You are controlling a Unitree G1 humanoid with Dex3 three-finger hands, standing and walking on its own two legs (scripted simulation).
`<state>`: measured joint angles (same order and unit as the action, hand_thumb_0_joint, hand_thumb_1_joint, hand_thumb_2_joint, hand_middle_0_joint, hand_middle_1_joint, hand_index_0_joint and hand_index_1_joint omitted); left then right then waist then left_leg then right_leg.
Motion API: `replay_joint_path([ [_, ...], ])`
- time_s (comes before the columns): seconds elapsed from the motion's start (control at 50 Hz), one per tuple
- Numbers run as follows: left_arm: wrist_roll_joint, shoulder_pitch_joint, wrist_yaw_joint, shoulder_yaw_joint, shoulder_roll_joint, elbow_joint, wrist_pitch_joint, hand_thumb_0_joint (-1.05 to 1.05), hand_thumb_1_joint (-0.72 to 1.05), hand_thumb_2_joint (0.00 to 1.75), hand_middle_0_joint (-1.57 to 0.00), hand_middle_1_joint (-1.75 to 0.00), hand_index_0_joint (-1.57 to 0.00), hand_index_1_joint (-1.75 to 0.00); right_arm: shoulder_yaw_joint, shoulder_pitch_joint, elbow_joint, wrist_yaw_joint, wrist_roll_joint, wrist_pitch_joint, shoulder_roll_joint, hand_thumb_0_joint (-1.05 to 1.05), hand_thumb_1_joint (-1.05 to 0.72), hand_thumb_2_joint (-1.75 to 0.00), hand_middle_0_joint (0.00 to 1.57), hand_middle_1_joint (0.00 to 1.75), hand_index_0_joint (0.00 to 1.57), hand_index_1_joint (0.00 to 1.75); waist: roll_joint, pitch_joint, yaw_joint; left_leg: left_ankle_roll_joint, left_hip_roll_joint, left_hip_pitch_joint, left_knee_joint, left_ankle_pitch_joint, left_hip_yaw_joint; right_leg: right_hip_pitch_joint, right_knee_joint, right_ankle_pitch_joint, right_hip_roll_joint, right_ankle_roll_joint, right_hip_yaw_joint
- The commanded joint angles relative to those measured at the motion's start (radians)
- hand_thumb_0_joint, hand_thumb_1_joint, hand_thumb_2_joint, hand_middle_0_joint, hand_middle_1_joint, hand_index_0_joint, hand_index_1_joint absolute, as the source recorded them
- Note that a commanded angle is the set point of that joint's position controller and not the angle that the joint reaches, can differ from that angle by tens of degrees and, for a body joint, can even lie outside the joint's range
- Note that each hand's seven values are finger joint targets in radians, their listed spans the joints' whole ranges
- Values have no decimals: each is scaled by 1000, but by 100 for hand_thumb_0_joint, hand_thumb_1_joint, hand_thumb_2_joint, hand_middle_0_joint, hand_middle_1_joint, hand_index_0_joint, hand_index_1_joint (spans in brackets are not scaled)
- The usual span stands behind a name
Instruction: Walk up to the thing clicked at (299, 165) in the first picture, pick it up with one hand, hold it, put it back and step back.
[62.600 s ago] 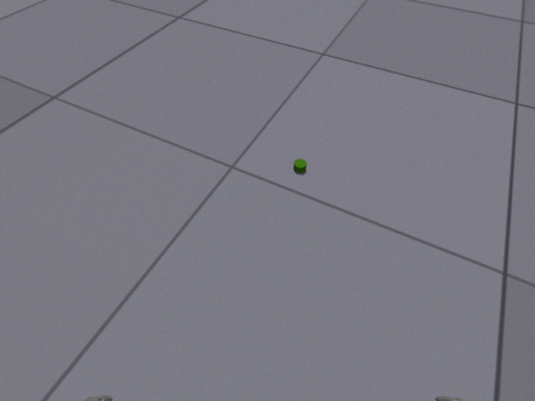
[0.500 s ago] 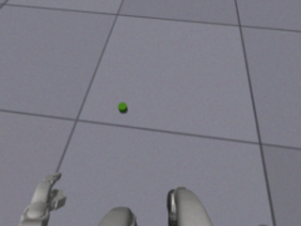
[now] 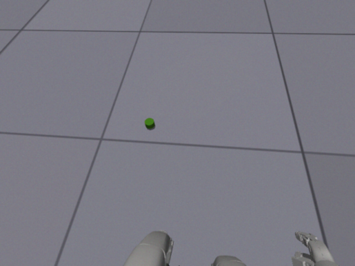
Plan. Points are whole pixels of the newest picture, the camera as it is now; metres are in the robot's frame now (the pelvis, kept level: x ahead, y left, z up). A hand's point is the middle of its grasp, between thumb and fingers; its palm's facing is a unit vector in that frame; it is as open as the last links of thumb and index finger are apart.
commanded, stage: step back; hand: left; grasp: from above
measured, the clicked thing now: (149, 123) +0.98 +0.31 -0.74
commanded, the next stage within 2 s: stand in 1.04 s
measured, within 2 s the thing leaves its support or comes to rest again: neither
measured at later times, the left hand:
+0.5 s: hand out of the picture +0.04 +0.27 -0.15, palm faces +0.06 -0.92 -0.38, open 7.4 cm
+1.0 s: hand (76, 260) +0.11 +0.28 -0.15, palm faces +0.07 -0.94 -0.35, open 7.4 cm
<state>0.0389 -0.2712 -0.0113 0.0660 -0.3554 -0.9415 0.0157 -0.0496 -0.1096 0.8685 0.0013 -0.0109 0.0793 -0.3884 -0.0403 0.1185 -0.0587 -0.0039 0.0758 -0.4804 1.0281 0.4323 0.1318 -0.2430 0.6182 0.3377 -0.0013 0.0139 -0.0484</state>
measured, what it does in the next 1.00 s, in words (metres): steps on the spot: left foot, then right foot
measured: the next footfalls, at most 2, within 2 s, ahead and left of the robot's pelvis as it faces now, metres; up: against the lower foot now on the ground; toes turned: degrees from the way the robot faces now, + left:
left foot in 0.16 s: -0.01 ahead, +0.14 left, +0.00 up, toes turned +2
right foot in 0.42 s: +0.06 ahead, -0.12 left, +0.00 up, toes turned +3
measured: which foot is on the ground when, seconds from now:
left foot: up 0.00-0.14, down 0.16-0.48, up 0.50-0.70, down 0.72-1.00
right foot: down 0.00-0.18, up 0.20-0.40, down 0.42-1.00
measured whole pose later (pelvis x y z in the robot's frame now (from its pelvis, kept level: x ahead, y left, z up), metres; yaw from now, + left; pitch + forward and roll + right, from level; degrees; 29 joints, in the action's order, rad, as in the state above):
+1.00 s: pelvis +0.02 +0.02 +0.01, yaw +3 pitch -2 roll +0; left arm -0.01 -0.09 0.00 0.03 -0.38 -1.04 -0.02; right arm -0.02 -0.07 1.04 0.00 -0.01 -0.01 -0.32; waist 0.02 0.08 -0.02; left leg 0.00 -0.02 -0.21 0.53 0.28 -0.02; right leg -0.18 0.50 0.29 -0.02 -0.03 0.00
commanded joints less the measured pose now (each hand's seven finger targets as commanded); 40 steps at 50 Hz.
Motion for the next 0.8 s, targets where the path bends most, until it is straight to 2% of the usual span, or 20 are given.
replay_joint_path([
  [0.0, 13, 105, -17, 73, -267, 127, -47, 0, 90, 90, -20, -30, -20, -30, -45, -23, -46, -12, 1, -55, -175, 0, -90, -90, 20, 30, 20, 30, 176, -98, 25, 27, -8, 39, -57, 7, -24, -10, -204, -56, -179, 147, -150],
  [0.04, 24, 55, -9, 80, -276, 113, -43, 0, 90, 90, -20, -30, -20, -30, -43, 1, -47, -6, -11, -72, -167, 0, -90, -90, 20, 30, 20, 30, 234, -89, -17, 29, -30, -7, -253, 64, -79, 120, -216, 91, -189, 150, -175],
  [0.08, 17, 75, 0, 84, -286, 115, -33, 0, 90, 90, -20, -30, -20, -30, -49, -33, -27, -2, -16, -91, -159, 0, -90, -90, 20, 30, 20, 30, 266, -89, -6, 27, -56, 114, -451, 97, -127, 78, -209, 160, -218, 159, -185],
  [0.12, 7, 67, 9, 57, -254, 115, -15, 0, 90, 90, -20, -30, -20, -30, -64, -105, 19, -7, -22, -113, -154, 0, -90, -90, 20, 30, 20, 30, 177, -118, 33, 4, -34, 360, -726, -104, -110, -24, -39, 52, -159, 107, -106],
  [0.16, -16, 30, 13, 22, -125, 125, -12, 0, 90, 90, -20, -30, -20, -30, -86, -121, 17, -18, -49, -130, -249, 0, -90, -90, 20, 30, 20, 30, -132, -121, 29, -88, -341, 524, -794, 57, 401, -388, 289, 203, 18, 3, 48],
  [0.18, -6, 131, 2, 53, -237, 117, -15, 0, 90, 90, -20, -30, -20, -30, -96, -126, 13, -16, -34, -128, -339, 0, -90, -90, 20, 30, 20, 30, -90, -59, 89, -212, -440, 304, -817, 266, 491, -334, 296, 231, -50, 4, -37],
  [0.2, -5, 182, 7, 58, -276, 120, -20, 0, 90, 90, -20, -30, -20, -30, -101, -89, 12, -14, -30, -130, -330, 0, -90, -90, 20, 30, 20, 30, -76, 23, 84, -240, -447, 164, -858, 347, 481, -264, 332, 206, -67, 15, -55],
  [0.26, -19, 103, 28, 53, -231, 84, -32, 0, 90, 90, -20, -30, -20, -30, -64, -37, 0, -13, -34, -145, -218, 0, -90, -90, 20, 30, 20, 30, -107, 22, 35, -147, -277, 244, -772, 47, 167, -231, 228, 81, -64, 12, -22],
  [0.34, -12, 140, 37, 56, -218, 71, -40, 0, 90, 90, -20, -30, -20, -30, -73, -89, 12, -6, -34, -131, -240, 0, -90, -90, 20, 30, 20, 30, -141, -19, 77, -157, -265, 197, -730, 50, 122, -82, 58, 113, -20, 0, 47],
  [0.42, -4, 10, 18, 65, -220, 4, -58, 0, 90, 90, -20, -30, -20, -30, -47, -51, -8, -6, -16, -106, -170, 0, -90, -90, 20, 30, 20, 30, -31, -93, -6, -81, -171, 52, -463, -4, -14, 231, -188, -63, 10, 14, 44],
  [0.44, 5, -15, 9, 79, -269, 0, -67, 0, 90, 90, -20, -30, -20, -30, -29, -69, -21, -8, -8, -107, -111, 0, -90, -90, 20, 30, 20, 30, 140, -113, -11, -40, -88, -62, -260, 2, -63, 295, -282, 31, -135, 59, -218],
  [0.46, 4, -4, 6, 89, -340, 13, -72, 0, 90, 90, -20, -30, -20, -30, -28, -60, -26, -17, -8, -104, -111, 0, -90, -90, 20, 30, 20, 30, 228, -104, -24, -12, -20, -113, -134, 159, -75, 214, -380, 190, -326, 165, -475],
  [0.48, 5, 67, 10, 89, -359, 43, -71, 0, 90, 90, -20, -30, -20, -30, -48, -82, -2, -24, -16, -101, -175, 0, -90, -90, 20, 30, 20, 30, 168, -54, -1, -1, -66, -31, -62, 185, -25, 62, -385, 252, -399, 240, -536],
  [0.5, 0, 128, 10, 84, -346, 61, -68, 0, 90, 90, -20, -30, -20, -30, -58, -122, 17, -22, -17, -106, -201, 0, -90, -90, 20, 30, 20, 30, 161, -16, 34, -3, -103, 21, -72, 153, -19, -25, -366, 210, -396, 259, -492],
  [0.56, -8, 135, 7, 60, -266, 50, -77, 0, 90, 90, -20, -30, -20, -30, -43, -120, 49, -11, -9, -112, -160, 0, -90, -90, 20, 30, 20, 30, 142, -44, 42, -12, -100, 70, -169, 56, -34, -10, -309, -28, -261, 170, -245],
  [0.64, -17, 169, 8, 47, -269, 50, -70, 0, 90, 90, -20, -30, -20, -30, -39, -141, 68, -6, -11, -113, -140, 0, -90, -90, 20, 30, 20, 30, 193, -103, 57, 2, -89, 215, -416, -57, -142, -16, -215, -234, -209, 135, -125],
  [0.7, -33, 180, 3, 21, -217, 55, -57, 0, 90, 90, -20, -30, -20, -30, -48, -151, 96, -21, -18, -124, -153, 0, -90, -90, 20, 30, 20, 30, 122, -176, 80, -25, -128, 379, -606, -401, -75, -15, -39, -456, -154, 53, -41],
  [0.74, -53, 134, 0, 6, -181, 34, -45, 0, 90, 90, -20, -30, -20, -30, -52, -39, 67, -26, -14, -127, -231, 0, -90, -90, 20, 30, 20, 30, -37, -190, 23, -138, -336, 346, -641, -498, 159, -53, 31, -133, -22, -6, 39],
  [0.76, -50, 133, -5, 14, -211, 9, -38, 0, 90, 90, -20, -30, -20, -30, -52, 7, 62, -21, -10, -122, -259, 0, -90, -90, 20, 30, 20, 30, -73, -162, 22, -178, -356, 225, -636, -424, 142, 47, 6, 14, -36, 2, 35],
  [0.78, -43, 141, -6, 10, -209, -3, -44, 0, 90, 90, -20, -30, -20, -30, -44, 36, 74, -17, -14, -118, -231, 0, -90, -90, 20, 30, 20, 30, -60, -139, 14, -145, -325, 216, -618, -460, 101, 82, -73, -32, -43, 5, 24],
])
